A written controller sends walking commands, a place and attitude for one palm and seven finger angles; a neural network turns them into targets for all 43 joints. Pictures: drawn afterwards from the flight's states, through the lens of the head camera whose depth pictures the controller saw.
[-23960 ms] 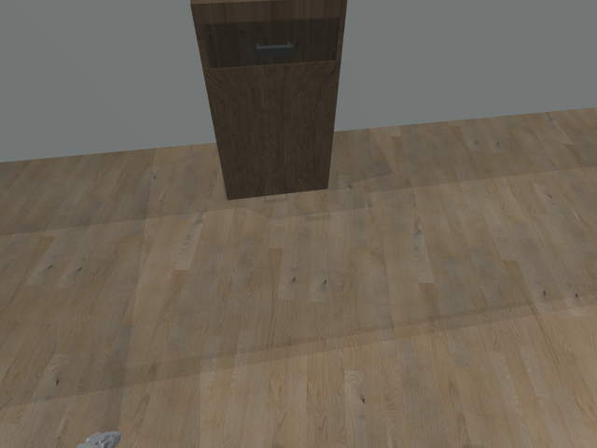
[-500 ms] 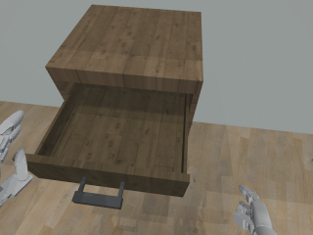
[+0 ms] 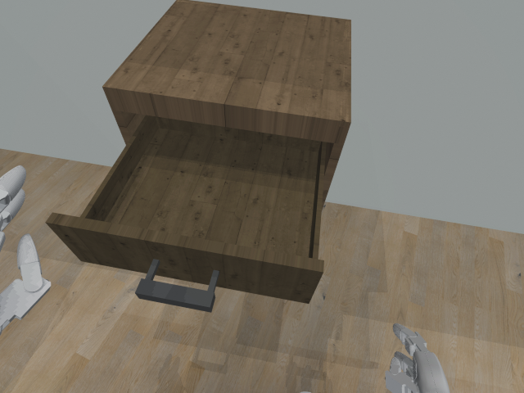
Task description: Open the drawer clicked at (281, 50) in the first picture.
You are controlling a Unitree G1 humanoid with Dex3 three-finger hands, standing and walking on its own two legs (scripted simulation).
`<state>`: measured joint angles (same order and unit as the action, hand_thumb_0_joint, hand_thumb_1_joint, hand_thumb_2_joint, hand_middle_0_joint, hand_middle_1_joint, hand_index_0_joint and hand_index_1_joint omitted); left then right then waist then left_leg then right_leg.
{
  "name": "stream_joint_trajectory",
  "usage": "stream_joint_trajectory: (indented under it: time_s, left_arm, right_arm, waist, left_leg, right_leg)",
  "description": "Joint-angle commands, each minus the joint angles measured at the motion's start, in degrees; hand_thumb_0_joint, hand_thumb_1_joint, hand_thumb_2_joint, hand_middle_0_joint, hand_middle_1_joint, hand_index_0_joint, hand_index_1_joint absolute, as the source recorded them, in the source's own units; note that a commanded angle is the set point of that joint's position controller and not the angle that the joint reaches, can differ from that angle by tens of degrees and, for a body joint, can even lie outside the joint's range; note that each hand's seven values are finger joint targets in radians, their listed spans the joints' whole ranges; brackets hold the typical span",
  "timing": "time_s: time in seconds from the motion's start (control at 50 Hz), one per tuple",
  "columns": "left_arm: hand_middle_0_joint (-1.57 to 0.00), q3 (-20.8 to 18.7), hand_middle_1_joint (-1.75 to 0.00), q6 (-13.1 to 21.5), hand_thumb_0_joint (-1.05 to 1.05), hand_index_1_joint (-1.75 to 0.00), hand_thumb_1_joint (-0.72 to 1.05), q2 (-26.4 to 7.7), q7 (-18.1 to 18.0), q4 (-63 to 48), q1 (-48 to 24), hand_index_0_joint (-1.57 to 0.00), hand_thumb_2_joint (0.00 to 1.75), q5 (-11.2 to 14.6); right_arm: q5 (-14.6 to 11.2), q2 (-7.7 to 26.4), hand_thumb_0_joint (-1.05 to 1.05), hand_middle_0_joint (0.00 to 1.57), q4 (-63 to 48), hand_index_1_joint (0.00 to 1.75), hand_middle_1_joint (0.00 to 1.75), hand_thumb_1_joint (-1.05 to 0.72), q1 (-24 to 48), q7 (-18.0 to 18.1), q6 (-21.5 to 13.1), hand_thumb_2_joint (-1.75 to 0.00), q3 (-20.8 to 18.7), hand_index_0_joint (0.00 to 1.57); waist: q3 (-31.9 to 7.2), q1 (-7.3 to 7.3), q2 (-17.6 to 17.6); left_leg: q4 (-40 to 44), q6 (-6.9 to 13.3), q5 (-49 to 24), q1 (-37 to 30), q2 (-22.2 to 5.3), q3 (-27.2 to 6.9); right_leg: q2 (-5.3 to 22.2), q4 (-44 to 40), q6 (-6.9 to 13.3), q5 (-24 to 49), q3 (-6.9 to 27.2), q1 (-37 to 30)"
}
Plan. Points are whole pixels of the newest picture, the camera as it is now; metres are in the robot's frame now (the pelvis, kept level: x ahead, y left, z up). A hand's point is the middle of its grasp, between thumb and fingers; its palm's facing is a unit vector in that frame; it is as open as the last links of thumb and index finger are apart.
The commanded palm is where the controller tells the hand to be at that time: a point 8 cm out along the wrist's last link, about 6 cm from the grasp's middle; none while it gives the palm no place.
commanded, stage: step back with the hand held close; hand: left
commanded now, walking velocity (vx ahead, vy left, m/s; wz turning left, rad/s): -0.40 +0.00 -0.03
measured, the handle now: (180, 282) +0.29 +0.15 -0.04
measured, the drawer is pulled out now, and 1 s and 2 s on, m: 0.28 0.28 0.28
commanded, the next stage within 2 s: stop stepping back and stand still in 0.44 s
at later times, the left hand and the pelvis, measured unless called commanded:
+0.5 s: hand out of the picture +0.10 +0.23 +0.16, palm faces +0.26 -0.82 -0.51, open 7.4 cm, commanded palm +0.03 +0.28 +0.19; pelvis -0.11 +0.00 +0.00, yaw -2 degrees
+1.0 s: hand out of the picture -0.01 +0.19 +0.17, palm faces +0.27 -0.85 -0.46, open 7.4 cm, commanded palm -0.06 +0.25 +0.19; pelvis -0.21 -0.03 +0.01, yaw -4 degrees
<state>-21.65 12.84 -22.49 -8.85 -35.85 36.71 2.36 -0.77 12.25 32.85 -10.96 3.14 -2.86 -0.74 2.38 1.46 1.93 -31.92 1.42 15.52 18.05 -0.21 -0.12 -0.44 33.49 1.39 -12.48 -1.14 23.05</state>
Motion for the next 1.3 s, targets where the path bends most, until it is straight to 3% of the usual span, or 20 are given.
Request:
stream_joint_trajectory:
  time_s: [0.0,0.1,0.16,0.2,0.24,0.38,0.42,0.48,0.54,0.64,0.68,0.74,0.78,0.92,0.98,1.02,1.1,1.16,1.2,1.28]
  left_arm:
    - [-0.20,-10.5,-0.30,4.9,0.00,-0.30,0.90,-10.8,-1.6,-12.5,2.4,-0.20,0.90,0.3]
    - [-0.20,-6.8,-0.30,4.8,0.00,-0.30,0.90,-6.9,-0.5,-11.4,1.0,-0.20,0.90,0.8]
    - [-0.20,-6.8,-0.30,5.0,0.00,-0.30,0.90,-7.7,0.0,-11.9,-0.3,-0.20,0.90,0.7]
    - [-0.20,-7.6,-0.30,4.6,0.00,-0.30,0.90,-9.3,-0.1,-10.5,1.0,-0.20,0.90,1.3]
    - [-0.20,-9.9,-0.30,3.7,0.00,-0.30,0.90,-11.4,-1.0,-8.3,4.8,-0.20,0.90,1.6]
    - [-0.20,-8.5,-0.30,2.3,0.00,-0.30,0.90,-9.9,-2.0,-11.6,4.0,-0.20,0.90,0.6]
    - [-0.20,-7.9,-0.30,3.3,0.00,-0.30,0.90,-11.2,-2.0,-13.8,2.3,-0.20,0.90,0.2]
    - [-0.20,-9.6,-0.30,5.0,0.00,-0.30,0.90,-11.4,-1.6,-16.6,1.5,-0.20,0.90,0.8]
    - [-0.20,-7.1,-0.30,4.7,0.00,-0.30,0.90,-7.3,-1.7,-16.4,2.0,-0.20,0.90,1.1]
    - [-0.20,-5.5,-0.30,2.4,0.00,-0.30,0.90,-6.1,-1.4,-11.2,-0.1,-0.20,0.90,1.6]
    - [-0.20,-6.1,-0.30,2.3,0.00,-0.30,0.90,-7.6,-1.2,-9.9,-2.4,-0.20,0.90,0.4]
    - [-0.20,-6.2,-0.30,1.1,0.00,-0.30,0.90,-8.9,-1.0,-7.7,-3.4,-0.20,0.90,1.0]
    - [-0.20,-6.5,-0.30,1.5,0.00,-0.30,0.90,-8.7,-0.7,-8.8,-1.8,-0.20,0.90,1.3]
    - [-0.20,-5.8,-0.30,3.0,0.00,-0.30,0.90,-8.8,-1.7,-8.9,1.9,-0.20,0.90,-0.7]
    - [-0.20,-5.7,-0.30,4.2,0.00,-0.30,0.90,-8.9,-1.3,-11.7,1.2,-0.20,0.90,-0.5]
    - [-0.20,-8.2,-0.30,3.6,0.00,-0.30,0.90,-10.5,-1.3,-10.5,2.9,-0.20,0.90,-0.6]
    - [-0.20,-6.4,-0.30,3.7,0.00,-0.30,0.90,-8.0,-1.0,-6.7,1.8,-0.20,0.90,-0.2]
    - [-0.20,-5.3,-0.30,3.9,0.00,-0.30,0.90,-7.3,-0.9,-6.1,0.4,-0.20,0.90,0.2]
    - [-0.20,-4.8,-0.30,3.8,0.00,-0.30,0.90,-7.4,-1.1,-6.9,-1.3,-0.20,0.90,0.1]
    - [-0.20,-4.3,-0.30,3.4,0.00,-0.30,0.90,-7.1,-1.3,-7.5,-1.6,-0.20,0.90,-0.2]
  right_arm:
    - [0.1,5.7,0.00,0.20,-10.3,0.30,0.30,-0.90,7.4,0.0,-5.1,-0.90,-2.9,0.20]
    - [0.7,6.7,0.00,0.20,-6.8,0.30,0.30,-0.90,4.4,-0.4,-6.4,-0.90,-3.6,0.20]
    - [0.3,7.1,0.00,0.20,-6.8,0.30,0.30,-0.90,5.3,-0.6,-5.8,-0.90,-3.1,0.20]
    - [-0.9,5.8,0.00,0.20,-8.1,0.30,0.30,-0.90,5.0,-0.8,-4.9,-0.90,-4.1,0.20]
    - [-0.7,4.4,0.00,0.20,-8.9,0.30,0.30,-0.90,6.7,-0.7,-3.5,-0.90,-3.3,0.20]
    - [0.4,4.3,0.00,0.20,-7.8,0.30,0.30,-0.90,5.7,1.7,-0.7,-0.90,-1.1,0.20]
    - [0.2,6.5,0.00,0.20,-7.5,0.30,0.30,-0.90,6.6,1.7,-2.1,-0.90,-3.3,0.20]
    - [1.1,5.6,0.00,0.20,-8.4,0.30,0.30,-0.90,5.8,0.2,-6.3,-0.90,-3.8,0.20]
    - [1.1,5.2,0.00,0.20,-5.1,0.30,0.30,-0.90,3.6,-0.4,-7.7,-0.90,-4.1,0.20]
    - [-0.5,6.1,0.00,0.20,-6.5,0.30,0.30,-0.90,4.1,-1.1,-6.8,-0.90,-1.8,0.20]
    - [-0.7,5.9,0.00,0.20,-6.9,0.30,0.30,-0.90,4.8,-0.6,-6.1,-0.90,-1.3,0.20]
    - [-0.9,5.2,0.00,0.20,-6.7,0.30,0.30,-0.90,3.0,-0.6,-4.9,-0.90,-2.0,0.20]
    - [-0.4,5.8,0.00,0.20,-6.5,0.30,0.30,-0.90,4.3,-0.8,-4.5,-0.90,-2.1,0.20]
    - [-0.3,5.4,0.00,0.20,-6.2,0.30,0.30,-0.90,4.1,0.7,-7.1,-0.90,-1.6,0.20]
    - [-0.1,8.1,0.00,0.20,-7.2,0.30,0.30,-0.90,3.7,0.6,-8.4,-0.90,-3.1,0.20]
    - [-0.2,5.8,0.00,0.20,-6.8,0.30,0.30,-0.90,4.2,0.5,-8.2,-0.90,-2.2,0.20]
    - [-0.8,6.6,0.00,0.20,-5.9,0.30,0.30,-0.90,3.7,0.5,-8.3,-0.90,-1.9,0.20]
    - [-0.7,6.6,0.00,0.20,-5.9,0.30,0.30,-0.90,2.6,-0.1,-7.8,-0.90,-2.5,0.20]
    - [-0.5,6.3,0.00,0.20,-5.8,0.30,0.30,-0.90,2.7,-0.3,-7.2,-0.90,-2.2,0.20]
    - [-0.1,6.0,0.00,0.20,-6.2,0.30,0.30,-0.90,4.6,-0.1,-6.7,-0.90,-1.4,0.20]
  waist:
    - [-11.3,-2.00,-15.5]
    - [-8.2,-1.50,-9.6]
    - [-11.4,-1.28,-7.2]
    - [-15.1,-0.68,8.1]
    - [-14.4,-1.95,8.4]
    - [-12.8,-0.40,4.1]
    - [-10.6,-0.57,-3.9]
    - [-11.4,-0.83,-20.9]
    - [-9.9,-0.74,-13.2]
    - [-3.4,-0.54,-12.2]
    - [-3.0,-0.81,-7.6]
    - [-4.1,-0.43,13.4]
    - [-2.2,0.09,8.3]
    - [-4.0,-0.16,0.9]
    - [-5.3,-1.04,-10.5]
    - [-6.5,-1.13,-17.0]
    - [-1.1,-0.66,-3.5]
    - [0.3,0.11,2.3]
    - [-0.3,0.25,3.4]
    - [-2.9,-0.47,-2.7]
  left_leg:
    - [11.9,4.9,-17.2,7.3,-15.3,-9.3]
    - [5.3,4.2,-32.9,0.2,-16.4,-6.9]
    - [-0.8,1.7,-31.3,-1.1,-12.7,-2.8]
    - [-12.1,-2.4,-5.8,3.4,-2.8,3.1]
    - [-27.6,-2.4,15.9,10.1,0.8,-2.4]
    - [4.0,-1.5,4.1,0.4,0.4,2.9]
    - [13.8,0.9,-11.2,-3.9,-7.8,-2.2]
    - [15.2,7.5,-29.4,2.0,-20.8,-11.6]
    - [9.0,7.0,-38.1,-6.1,-18.3,-5.6]
    - [11.9,4.1,5.7,5.8,-14.9,-5.7]
    - [7.8,1.0,19.1,10.0,-8.3,-0.4]
    - [-20.2,-1.5,10.8,6.4,1.0,1.4]
    - [-27.4,-1.4,6.3,8.9,0.0,-1.1]
    - [10.4,1.6,2.7,-6.3,-0.5,3.2]
    - [15.3,5.3,-4.8,-6.8,-10.1,-8.2]
    - [18.8,5.6,9.3,-0.8,-12.3,-11.2]
    - [11.1,3.1,4.0,7.0,-7.2,-5.1]
    - [3.7,1.0,7.4,2.2,-2.3,-1.3]
    - [2.3,0.7,5.1,-0.3,-1.6,-0.7]
    - [11.1,1.5,0.6,-3.2,-4.6,-3.8]
  right_leg:
    - [2.8,10.1,-2.3,-3.9,2.2,-12.0]
    - [2.5,3.0,-2.1,-3.6,0.6,-8.0]
    - [5.3,-4.4,-1.4,17.8,2.8,-12.4]
    - [16.3,-8.5,3.5,34.7,14.8,-13.8]
    - [23.4,-12.0,8.2,37.0,19.2,-12.3]
    - [12.6,-10.4,2.7,20.5,8.3,-12.6]
    - [7.3,-1.6,-1.0,13.5,4.7,-9.5]
    - [1.4,25.8,-2.9,-16.6,1.7,-2.2]
    - [0.9,28.6,-3.1,-15.3,2.8,3.4]
    - [1.5,2.4,-3.1,-13.2,-1.0,-10.2]
    - [1.5,-9.7,-2.5,-8.0,-2.6,-17.7]
    - [17.5,-25.5,5.6,-22.0,23.0,-5.1]
    - [19.0,-23.8,7.7,-15.0,19.7,-4.4]
    - [12.7,-17.6,3.8,-12.2,9.2,-7.2]
    - [2.9,-2.5,-0.8,-4.6,1.9,-9.4]
    - [2.4,1.9,-1.4,-11.3,-0.8,-10.0]
    - [4.3,-10.8,-1.2,-0.7,2.8,-17.4]
    - [9.7,-20.0,1.6,-12.6,13.0,-8.7]
    - [11.8,-21.7,3.0,-13.0,13.9,-7.7]
    - [6.3,-16.3,-0.1,-6.4,6.8,-11.4]
